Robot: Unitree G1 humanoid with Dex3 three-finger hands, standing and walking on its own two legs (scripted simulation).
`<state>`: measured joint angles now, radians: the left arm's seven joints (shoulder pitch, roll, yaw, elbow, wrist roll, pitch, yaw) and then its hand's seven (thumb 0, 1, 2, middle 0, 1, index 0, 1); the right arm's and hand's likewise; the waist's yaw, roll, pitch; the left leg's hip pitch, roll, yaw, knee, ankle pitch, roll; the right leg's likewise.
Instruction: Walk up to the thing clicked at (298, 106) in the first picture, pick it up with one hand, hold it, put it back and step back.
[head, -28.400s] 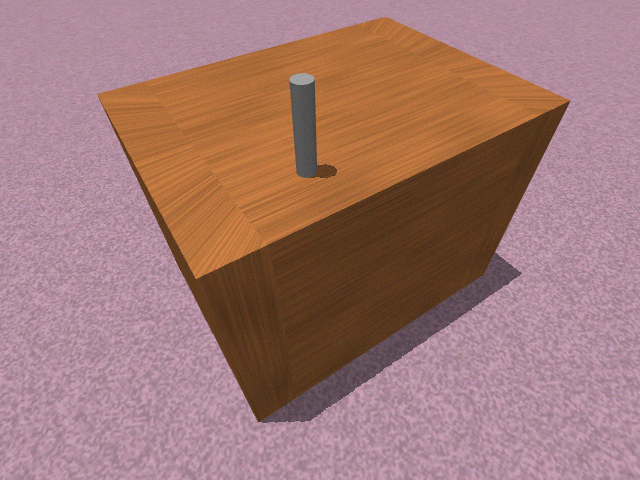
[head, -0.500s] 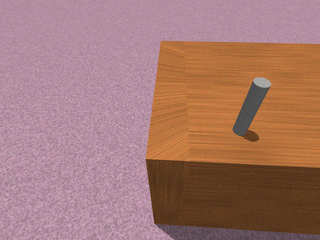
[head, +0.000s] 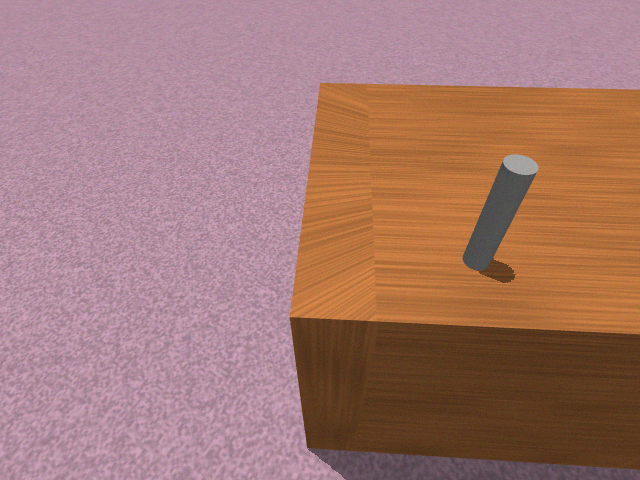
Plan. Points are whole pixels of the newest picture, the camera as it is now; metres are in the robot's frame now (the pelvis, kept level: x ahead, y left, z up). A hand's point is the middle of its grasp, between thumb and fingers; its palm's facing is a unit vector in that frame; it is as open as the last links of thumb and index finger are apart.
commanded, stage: stand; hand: right
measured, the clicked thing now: (495, 218) +0.47 -0.23 +0.07
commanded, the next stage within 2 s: step back in 0.74 s
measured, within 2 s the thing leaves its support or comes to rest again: neither
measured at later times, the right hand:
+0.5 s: hand out of the picture +0.06 -0.25 -0.16, palm faces -0.03 +0.94 -0.34, open 7.4 cm
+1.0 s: hand out of the picture +0.05 -0.26 -0.17, palm faces -0.02 +0.92 -0.39, open 7.4 cm
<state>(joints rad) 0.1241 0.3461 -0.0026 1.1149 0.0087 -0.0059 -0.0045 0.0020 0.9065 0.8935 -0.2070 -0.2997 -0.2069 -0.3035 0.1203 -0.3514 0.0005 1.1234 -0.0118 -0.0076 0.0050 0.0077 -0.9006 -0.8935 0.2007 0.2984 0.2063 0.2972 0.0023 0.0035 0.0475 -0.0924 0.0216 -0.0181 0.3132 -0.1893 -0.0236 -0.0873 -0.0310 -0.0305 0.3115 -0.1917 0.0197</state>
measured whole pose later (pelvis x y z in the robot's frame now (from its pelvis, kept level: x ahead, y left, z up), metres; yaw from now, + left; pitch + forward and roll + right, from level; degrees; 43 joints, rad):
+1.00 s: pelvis -0.05 +0.02 -0.02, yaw +1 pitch -2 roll +0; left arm 0.07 0.38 0.05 0.96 0.02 0.04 0.00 0.00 0.91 0.89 -0.21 -0.30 -0.21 -0.30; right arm 0.08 -0.42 -0.06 0.99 0.00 0.05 0.02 0.01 -0.90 -0.89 0.20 0.30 0.21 0.30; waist 0.00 0.00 0.17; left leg -0.36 -0.03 -0.04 0.83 -0.45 0.05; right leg -0.30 -0.06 -0.02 0.59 -0.26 0.01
